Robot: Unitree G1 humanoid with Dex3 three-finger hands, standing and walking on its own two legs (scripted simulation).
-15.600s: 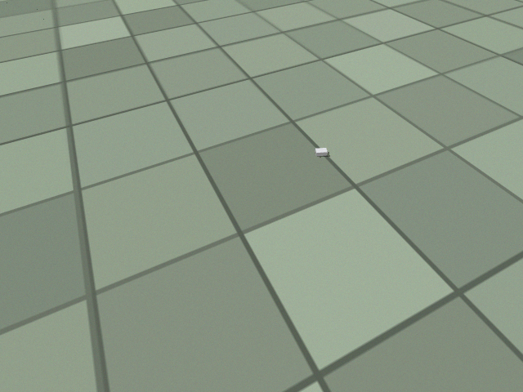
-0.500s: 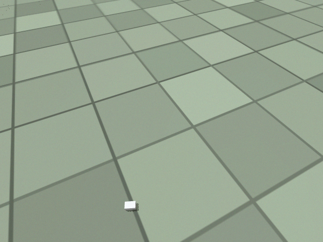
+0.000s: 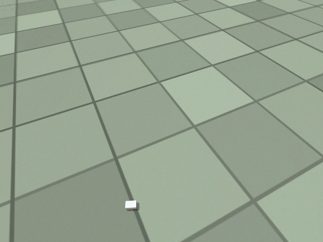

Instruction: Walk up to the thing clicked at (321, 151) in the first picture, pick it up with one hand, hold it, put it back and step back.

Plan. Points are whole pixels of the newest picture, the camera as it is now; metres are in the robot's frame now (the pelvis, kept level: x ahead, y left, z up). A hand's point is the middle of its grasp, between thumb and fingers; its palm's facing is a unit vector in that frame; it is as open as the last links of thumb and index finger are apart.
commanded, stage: stand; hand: left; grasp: from above
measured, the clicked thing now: (131, 204) +0.48 +0.21 -0.77
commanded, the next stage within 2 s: rise first in 0.12 s
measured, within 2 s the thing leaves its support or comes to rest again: neither
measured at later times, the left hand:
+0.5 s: hand out of the picture +0.15 +0.25 -0.17, palm faces -0.03 -0.94 -0.35, open 9.1 cm
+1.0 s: hand out of the picture +0.13 +0.26 -0.22, palm faces -0.13 -0.90 -0.42, open 11.8 cm
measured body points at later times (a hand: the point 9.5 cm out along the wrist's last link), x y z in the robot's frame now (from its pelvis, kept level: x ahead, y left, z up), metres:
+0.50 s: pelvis -0.02 +0.00 -0.03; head +0.04 +0.00 +0.42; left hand +0.15 +0.30 -0.14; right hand +0.09 -0.27 -0.14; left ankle +0.01 +0.11 -0.75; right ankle -0.02 -0.13 -0.75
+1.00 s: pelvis -0.01 +0.00 -0.08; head +0.08 +0.01 +0.36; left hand +0.13 +0.30 -0.19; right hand +0.15 -0.26 -0.17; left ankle +0.01 +0.11 -0.75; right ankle -0.02 -0.13 -0.75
